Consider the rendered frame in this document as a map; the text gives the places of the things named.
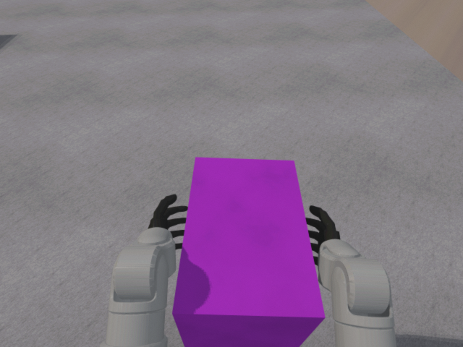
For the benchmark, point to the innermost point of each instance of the carton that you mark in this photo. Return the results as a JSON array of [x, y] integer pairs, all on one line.
[[247, 276]]

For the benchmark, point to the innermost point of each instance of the robot right forearm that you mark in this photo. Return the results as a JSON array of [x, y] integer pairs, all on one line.
[[361, 296]]

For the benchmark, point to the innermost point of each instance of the robot left hand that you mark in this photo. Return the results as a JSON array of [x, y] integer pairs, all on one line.
[[161, 214]]

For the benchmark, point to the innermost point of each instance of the robot left forearm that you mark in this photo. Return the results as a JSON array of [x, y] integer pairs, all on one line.
[[138, 295]]

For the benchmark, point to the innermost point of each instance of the robot right hand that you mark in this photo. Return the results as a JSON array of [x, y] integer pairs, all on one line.
[[326, 227]]

